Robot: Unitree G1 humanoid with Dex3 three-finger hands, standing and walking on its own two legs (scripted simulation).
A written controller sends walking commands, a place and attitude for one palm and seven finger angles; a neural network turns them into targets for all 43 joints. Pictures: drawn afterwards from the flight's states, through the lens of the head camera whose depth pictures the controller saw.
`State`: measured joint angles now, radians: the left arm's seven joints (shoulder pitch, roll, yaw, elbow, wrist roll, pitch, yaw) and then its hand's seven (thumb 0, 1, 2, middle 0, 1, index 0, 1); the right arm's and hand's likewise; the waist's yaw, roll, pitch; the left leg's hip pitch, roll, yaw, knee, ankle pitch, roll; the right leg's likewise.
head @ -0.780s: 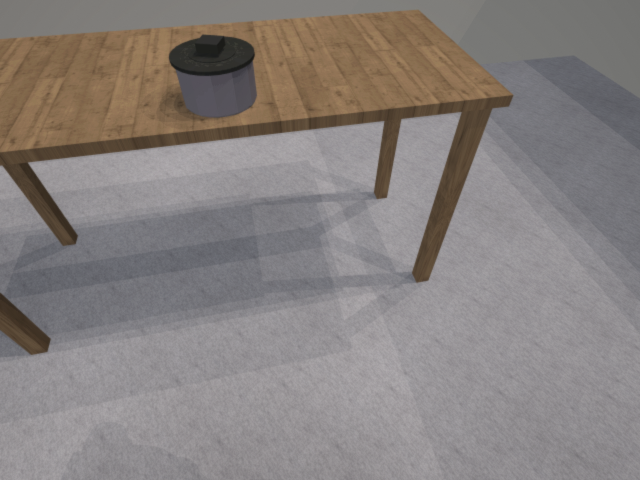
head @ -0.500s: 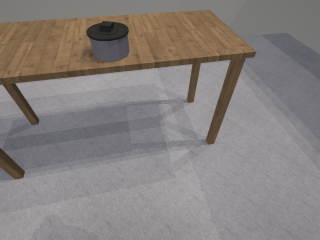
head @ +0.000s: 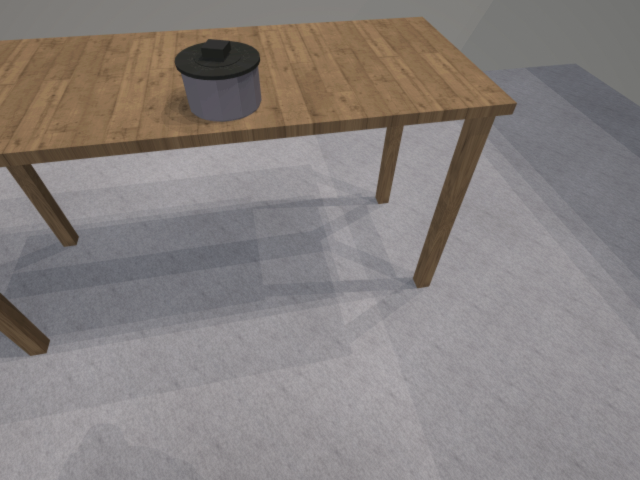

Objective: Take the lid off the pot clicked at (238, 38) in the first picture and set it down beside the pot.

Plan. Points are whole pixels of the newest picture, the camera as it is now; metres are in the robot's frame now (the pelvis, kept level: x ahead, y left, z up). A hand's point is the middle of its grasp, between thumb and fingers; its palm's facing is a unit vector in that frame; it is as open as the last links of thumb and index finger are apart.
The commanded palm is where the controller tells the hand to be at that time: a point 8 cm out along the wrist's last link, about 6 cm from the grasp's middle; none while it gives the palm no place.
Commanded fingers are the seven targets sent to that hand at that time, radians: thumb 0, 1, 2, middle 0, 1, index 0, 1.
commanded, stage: turn to face it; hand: left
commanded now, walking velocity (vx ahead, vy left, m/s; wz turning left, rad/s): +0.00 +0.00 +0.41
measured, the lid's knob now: (216, 48) +0.88 +0.27 +0.14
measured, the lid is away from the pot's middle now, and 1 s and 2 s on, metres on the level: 0.00 0.00 0.00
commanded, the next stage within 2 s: take the last steps up to it in 0.54 s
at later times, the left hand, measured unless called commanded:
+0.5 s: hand out of the picture +0.00 +0.21 -0.18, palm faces +0.16 -0.95 -0.26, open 7.4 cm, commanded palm none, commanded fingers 0.00 0.90 0.90 -0.20 -0.30 -0.20 -0.30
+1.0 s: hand out of the picture -0.13 +0.15 -0.19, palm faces +0.31 -0.94 -0.17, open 7.4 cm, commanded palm none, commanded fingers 0.00 0.90 0.90 -0.20 -0.30 -0.20 -0.30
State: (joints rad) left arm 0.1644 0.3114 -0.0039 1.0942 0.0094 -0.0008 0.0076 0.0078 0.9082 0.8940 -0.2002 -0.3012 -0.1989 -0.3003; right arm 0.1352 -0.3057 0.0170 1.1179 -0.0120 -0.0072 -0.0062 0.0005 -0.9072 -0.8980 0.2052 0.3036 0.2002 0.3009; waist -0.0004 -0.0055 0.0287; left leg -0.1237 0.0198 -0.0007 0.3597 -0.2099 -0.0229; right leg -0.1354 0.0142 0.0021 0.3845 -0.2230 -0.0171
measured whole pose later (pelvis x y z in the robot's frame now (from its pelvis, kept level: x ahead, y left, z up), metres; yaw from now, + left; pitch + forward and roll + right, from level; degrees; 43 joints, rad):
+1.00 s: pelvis +0.00 +0.01 -0.02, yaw +14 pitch +0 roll +1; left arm 0.46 0.18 0.04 1.12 0.03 0.02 0.00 0.01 0.91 0.89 -0.20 -0.30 -0.20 -0.30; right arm 0.22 -0.16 -0.03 1.02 -0.03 -0.04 0.00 0.00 -0.91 -0.90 0.20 0.30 0.20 0.30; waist 0.03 -0.06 0.00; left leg -0.20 0.04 0.09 0.55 -0.35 0.00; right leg -0.29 -0.04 -0.06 0.83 -0.47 -0.02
